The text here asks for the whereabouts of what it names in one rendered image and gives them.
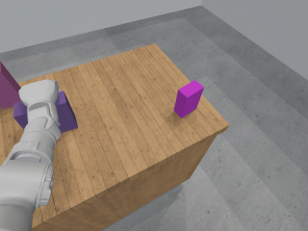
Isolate table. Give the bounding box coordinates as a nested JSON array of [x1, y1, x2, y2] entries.
[[0, 43, 230, 231]]

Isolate left robot forearm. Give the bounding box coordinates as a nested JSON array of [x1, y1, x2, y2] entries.
[[0, 99, 62, 174]]

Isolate left robot hand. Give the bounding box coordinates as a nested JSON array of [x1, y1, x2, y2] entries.
[[18, 79, 61, 126]]

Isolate robot left upper arm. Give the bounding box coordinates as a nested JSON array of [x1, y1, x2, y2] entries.
[[0, 160, 55, 231]]

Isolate sponge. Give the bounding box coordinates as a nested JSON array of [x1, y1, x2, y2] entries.
[[13, 90, 78, 133]]

